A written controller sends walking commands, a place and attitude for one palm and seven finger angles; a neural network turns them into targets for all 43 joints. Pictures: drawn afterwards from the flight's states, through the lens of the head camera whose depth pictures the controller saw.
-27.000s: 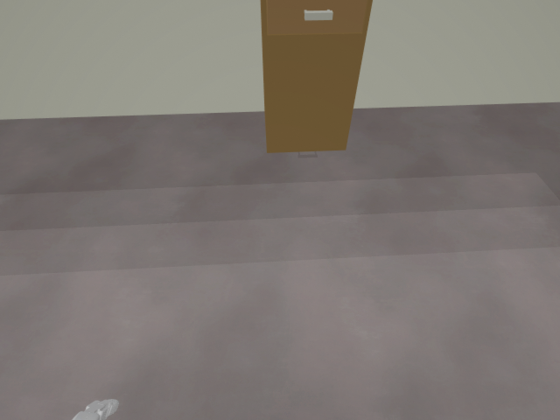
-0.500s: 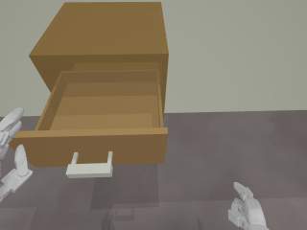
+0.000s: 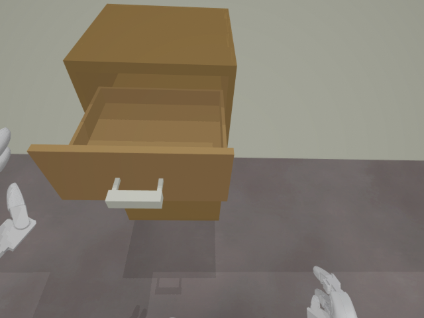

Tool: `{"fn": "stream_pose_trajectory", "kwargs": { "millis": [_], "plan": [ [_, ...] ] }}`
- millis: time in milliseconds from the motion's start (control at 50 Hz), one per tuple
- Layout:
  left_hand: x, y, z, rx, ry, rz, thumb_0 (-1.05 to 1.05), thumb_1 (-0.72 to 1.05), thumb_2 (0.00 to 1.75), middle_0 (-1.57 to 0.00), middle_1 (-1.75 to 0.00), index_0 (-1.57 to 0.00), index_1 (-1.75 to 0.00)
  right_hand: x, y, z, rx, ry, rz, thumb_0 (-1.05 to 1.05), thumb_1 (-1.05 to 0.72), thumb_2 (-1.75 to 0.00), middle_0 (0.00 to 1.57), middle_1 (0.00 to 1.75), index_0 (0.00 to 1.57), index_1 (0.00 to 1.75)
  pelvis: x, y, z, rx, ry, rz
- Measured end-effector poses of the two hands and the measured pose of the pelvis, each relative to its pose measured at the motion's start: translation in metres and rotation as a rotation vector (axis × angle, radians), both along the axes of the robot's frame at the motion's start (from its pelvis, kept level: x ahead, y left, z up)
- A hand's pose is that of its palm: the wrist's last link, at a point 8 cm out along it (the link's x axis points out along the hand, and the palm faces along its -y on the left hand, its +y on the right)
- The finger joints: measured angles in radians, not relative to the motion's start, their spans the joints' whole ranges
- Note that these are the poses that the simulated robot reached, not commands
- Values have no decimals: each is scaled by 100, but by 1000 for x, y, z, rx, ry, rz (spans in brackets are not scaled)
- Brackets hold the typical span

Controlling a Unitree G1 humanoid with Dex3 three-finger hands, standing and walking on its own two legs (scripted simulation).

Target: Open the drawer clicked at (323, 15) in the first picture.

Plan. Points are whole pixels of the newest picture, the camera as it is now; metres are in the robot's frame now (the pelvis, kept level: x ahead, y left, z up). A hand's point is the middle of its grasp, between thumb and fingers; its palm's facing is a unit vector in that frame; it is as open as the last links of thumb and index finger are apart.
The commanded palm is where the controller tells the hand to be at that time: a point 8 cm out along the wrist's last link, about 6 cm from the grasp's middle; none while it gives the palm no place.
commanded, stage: step back with the hand held close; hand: left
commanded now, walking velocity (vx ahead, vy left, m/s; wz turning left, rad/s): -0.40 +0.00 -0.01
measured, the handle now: (137, 190) +0.38 +0.19 +0.00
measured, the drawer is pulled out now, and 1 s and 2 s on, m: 0.30 0.30 0.30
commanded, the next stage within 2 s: stop stepping back and stand still in 0.34 s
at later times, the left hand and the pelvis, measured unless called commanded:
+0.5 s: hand out of the picture +0.10 +0.21 +0.18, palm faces +0.31 -0.85 -0.43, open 7.4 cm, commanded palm +0.03 +0.25 +0.19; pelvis -0.11 -0.02 +0.01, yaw -3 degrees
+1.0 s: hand out of the picture +0.02 +0.20 +0.18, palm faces +0.31 -0.82 -0.48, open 7.4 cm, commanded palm -0.04 +0.25 +0.19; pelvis -0.17 -0.03 +0.01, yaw +0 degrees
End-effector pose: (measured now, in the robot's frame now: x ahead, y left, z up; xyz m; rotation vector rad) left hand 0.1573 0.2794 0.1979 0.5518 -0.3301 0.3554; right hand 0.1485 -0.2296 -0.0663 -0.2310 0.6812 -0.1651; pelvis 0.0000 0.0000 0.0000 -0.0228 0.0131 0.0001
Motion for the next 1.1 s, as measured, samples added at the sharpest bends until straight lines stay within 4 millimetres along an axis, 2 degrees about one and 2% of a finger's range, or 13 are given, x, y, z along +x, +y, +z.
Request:
{"fn": "stream_pose_trajectory", "kwargs": {
  "millis": [100, 180, 280, 340, 400, 520, 580, 620, 740, 820, 880, 920, 1100],
  "plan": [
    [-10, -18, -3, -16, 15, -51, 1, 90, 90, -21, -30, -21, -30, -15, -6, -9, 31, 14, 18, 2, -90, -90, 20, 30, 20, 30, -19, -10, -2, -14, 7, -20],
    [-21, -31, -5, -55, 40, -108, 1, 89, 90, -22, -30, -21, -30, -31, -14, -5, 29, 51, 4, 2, -90, -90, 20, 30, 20, 30, -32, -10, 4, 14, 8, -4],
    [-41, -17, -8, -37, 80, -97, 1, 89, 90, -22, -30, -22, -30, -43, -18, 9, -26, 62, -21, 2, -90, -90, 20, 30, 20, 30, -47, -4, 9, 34, 31, 2],
    [-54, -7, -12, -10, 79, -81, 1, 89, 90, -22, -30, -22, -30, -46, -15, 9, -44, 42, -15, 2, -90, -90, 20, 30, 20, 30, -65, -3, 4, 33, 28, 16],
    [-69, -7, -13, -33, 96, -66, 1, 89, 90, -22, -30, -22, -30, -56, -7, 12, -17, 17, 10, 2, -90, -90, 20, 30, 20, 30, -81, -7, 7, 27, 23, -12],
    [-104, -38, 4, -42, 53, -102, 2, 90, 90, -21, -30, -21, -30, -86, -3, 11, 56, -32, 50, 1, -90, -90, 20, 30, 20, 30, -115, -22, 8, 12, 17, -56],
    [-120, -56, 6, 8, 46, -119, 1, 90, 90, -21, -30, -21, -30, -106, -13, 0, 88, -44, 49, 1, -90, -90, 20, 30, 20, 31, -135, -34, -1, 21, 7, -65],
    [-128, -62, 6, 4, 64, -121, 1, 89, 90, -22, -30, -21, -30, -125, -22, -4, 91, 0, 28, 1, -90, -90, 20, 30, 20, 31, -144, -38, 3, 21, -2, -53],
    [-146, -54, -1, -38, 144, -51, 1, 89, 90, -22, -30, -22, -30, -184, -58, 0, 38, 127, -87, 1, -90, -90, 20, 30, 20, 31, -154, -44, 21, 65, 21, -42],
    [-156, -48, -13, -68, 177, -28, 1, 89, 90, -22, -30, -22, -30, -206, -78, 6, -38, 154, -117, 2, -90, -90, 20, 30, 20, 30, -158, -40, 22, 52, 33, -21],
    [-163, -45, -16, -77, 156, -48, 1, 89, 90, -22, -30, -22, -30, -211, -84, 8, -96, 150, -106, 2, -90, -90, 20, 30, 20, 30, -164, -33, 16, 21, 27, 4],
    [-167, -42, -14, -63, 139, -62, 1, 89, 90, -22, -30, -22, -30, -210, -80, 11, -99, 138, -97, 2, -90, -90, 20, 30, 20, 30, -168, -31, 15, 33, 9, 0],
    [-176, -38, 11, 3, 22, -38, 1, 89, 90, -22, -30, -22, -30, -176, -39, 8, 20, 14, -17, 2, -90, -90, 20, 30, 20, 30, -169, -34, 12, 19, -12, -8]
  ]
}}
